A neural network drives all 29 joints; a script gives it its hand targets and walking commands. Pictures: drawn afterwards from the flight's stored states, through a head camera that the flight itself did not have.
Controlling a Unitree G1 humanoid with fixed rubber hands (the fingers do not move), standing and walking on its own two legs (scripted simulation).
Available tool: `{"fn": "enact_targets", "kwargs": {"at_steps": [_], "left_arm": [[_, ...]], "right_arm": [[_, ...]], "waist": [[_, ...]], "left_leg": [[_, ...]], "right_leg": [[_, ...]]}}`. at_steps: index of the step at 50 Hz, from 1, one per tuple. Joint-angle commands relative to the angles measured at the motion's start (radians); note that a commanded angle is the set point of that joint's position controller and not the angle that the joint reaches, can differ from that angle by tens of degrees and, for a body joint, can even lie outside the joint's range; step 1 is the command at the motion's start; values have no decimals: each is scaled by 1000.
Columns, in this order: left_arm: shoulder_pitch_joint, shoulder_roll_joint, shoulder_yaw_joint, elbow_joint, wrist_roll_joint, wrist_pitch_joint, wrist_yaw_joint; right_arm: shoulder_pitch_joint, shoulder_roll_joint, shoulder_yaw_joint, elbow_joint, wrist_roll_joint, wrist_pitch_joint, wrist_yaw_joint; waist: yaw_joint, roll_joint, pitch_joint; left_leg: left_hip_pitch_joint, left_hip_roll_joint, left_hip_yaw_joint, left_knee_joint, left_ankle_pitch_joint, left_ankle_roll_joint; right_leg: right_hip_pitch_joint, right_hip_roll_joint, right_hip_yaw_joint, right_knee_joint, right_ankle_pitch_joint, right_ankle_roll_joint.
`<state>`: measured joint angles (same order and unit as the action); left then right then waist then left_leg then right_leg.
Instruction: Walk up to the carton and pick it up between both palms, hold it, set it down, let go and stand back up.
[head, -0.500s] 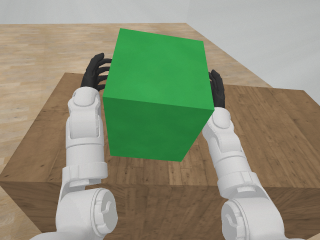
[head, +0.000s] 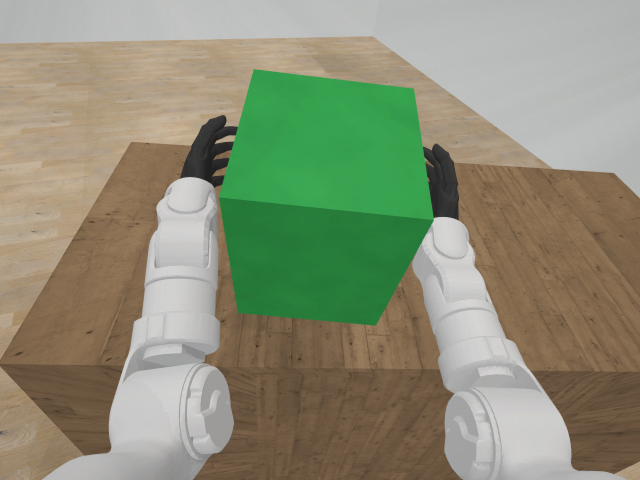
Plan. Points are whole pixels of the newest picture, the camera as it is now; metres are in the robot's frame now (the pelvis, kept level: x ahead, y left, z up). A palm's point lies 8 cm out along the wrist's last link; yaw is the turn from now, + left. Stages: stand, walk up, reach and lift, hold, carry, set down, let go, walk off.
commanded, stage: set down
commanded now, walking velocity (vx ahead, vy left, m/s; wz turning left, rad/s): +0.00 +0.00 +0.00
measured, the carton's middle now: (320, 208) +0.42 -0.01 +0.14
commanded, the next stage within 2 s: none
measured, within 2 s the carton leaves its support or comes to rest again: neither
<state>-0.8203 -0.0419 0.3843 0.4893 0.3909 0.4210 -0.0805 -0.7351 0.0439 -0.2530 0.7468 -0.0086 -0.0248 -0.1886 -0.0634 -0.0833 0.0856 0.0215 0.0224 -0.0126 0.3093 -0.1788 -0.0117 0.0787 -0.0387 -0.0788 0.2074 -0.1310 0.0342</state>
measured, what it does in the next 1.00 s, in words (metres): stands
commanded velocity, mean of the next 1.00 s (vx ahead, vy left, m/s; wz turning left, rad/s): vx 0.00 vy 0.00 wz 0.00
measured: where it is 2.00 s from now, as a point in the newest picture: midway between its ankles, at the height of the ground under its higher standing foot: outside the picture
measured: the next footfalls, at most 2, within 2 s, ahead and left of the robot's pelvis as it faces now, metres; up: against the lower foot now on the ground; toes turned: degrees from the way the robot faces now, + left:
none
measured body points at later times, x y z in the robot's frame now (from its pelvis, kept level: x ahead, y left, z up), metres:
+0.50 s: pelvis +0.01 +0.00 +0.00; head +0.00 +0.04 +0.45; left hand +0.44 +0.13 +0.16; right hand +0.40 -0.16 +0.15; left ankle +0.01 +0.12 -0.75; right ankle +0.00 -0.14 -0.75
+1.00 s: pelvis +0.02 +0.01 +0.00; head +0.02 +0.04 +0.45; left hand +0.46 +0.13 +0.13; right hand +0.41 -0.16 +0.13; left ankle +0.01 +0.12 -0.75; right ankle +0.00 -0.14 -0.75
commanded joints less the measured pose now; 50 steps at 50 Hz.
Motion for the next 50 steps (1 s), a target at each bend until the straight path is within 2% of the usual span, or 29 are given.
{"fn": "enact_targets", "kwargs": {"at_steps": [1,5,9,11,15,20,24,25,28,30,31,36,38,40,42,47,50], "left_arm": [[-500,-472,-345,19,-89,-65,-153],[-543,-475,-352,39,-104,-102,-148],[-562,-496,-380,43,-119,-146,-131],[-563,-503,-381,66,-119,-154,-133],[-543,-491,-350,115,-109,-157,-140],[-570,-489,-331,125,-107,-186,-138],[-580,-482,-328,148,-111,-195,-140],[-576,-480,-320,160,-106,-196,-140],[-582,-461,-287,190,-98,-201,-148],[-589,-472,-297,206,-99,-208,-147],[-588,-469,-287,214,-99,-209,-147],[-628,-469,-278,208,-93,-240,-142],[-630,-458,-265,228,-92,-250,-144],[-604,-452,-244,270,-84,-249,-149],[-619,-457,-245,256,-88,-260,-151],[-611,-440,-217,316,-77,-269,-155],[-649,-453,-232,287,-85,-289,-152]], "right_arm": [[-703,392,302,-212,-36,-99,117],[-716,409,296,-202,-50,-117,120],[-730,438,322,-201,-49,-136,122],[-709,447,304,-168,-57,-131,117],[-696,446,291,-144,-63,-120,114],[-687,466,284,-133,-72,-122,121],[-686,470,256,-123,-89,-120,123],[-687,470,252,-119,-89,-118,124],[-679,472,233,-105,-113,-115,127],[-683,459,197,-89,-124,-118,130],[-690,458,189,-90,-127,-119,131],[-668,482,163,-62,-156,-124,141],[-667,491,155,-55,-167,-127,145],[-674,485,148,-71,-183,-127,146],[-667,493,140,-67,-193,-130,146],[-671,502,115,-69,-221,-132,150],[-664,516,107,-63,-229,-140,151]], "waist": [[-17,67,-377],[-8,83,-418],[-1,98,-492],[-14,99,-471],[-9,83,-446],[1,91,-484],[-10,93,-460],[-2,98,-450],[0,73,-435],[-12,99,-444],[-6,101,-438],[-13,116,-488],[-7,112,-493],[-4,88,-474],[-8,90,-495],[0,88,-467],[-10,116,-536]], "left_leg": [[70,-57,115,-9,298,-39],[68,-57,117,-8,311,-43],[94,-59,115,25,415,-58],[88,-58,115,20,397,-60],[52,-61,119,11,372,-51],[55,-60,121,15,415,-58],[47,-61,122,10,397,-59],[44,-60,122,8,395,-58],[17,-60,129,-11,349,-46],[40,-54,125,-8,356,-61],[41,-53,127,-6,356,-61],[53,-53,132,3,395,-70],[46,-54,134,4,408,-67],[23,-55,136,-7,377,-56],[18,-52,139,-7,382,-59],[-11,-55,145,-14,355,-51],[23,-50,143,3,420,-69]], "right_leg": [[118,75,-77,13,191,11],[117,73,-75,16,205,7],[142,79,-71,35,304,10],[133,78,-65,32,300,12],[148,75,-58,29,302,15],[165,78,-56,43,354,16],[145,78,-58,36,329,17],[142,77,-56,37,324,16],[156,74,-52,34,312,18],[123,76,-58,28,273,12],[110,77,-60,23,251,8],[112,76,-63,35,289,11],[124,74,-60,43,317,13],[137,74,-57,38,310,16],[137,74,-59,45,328,19],[137,71,-55,45,312,18],[118,74,-60,52,341,12]]}}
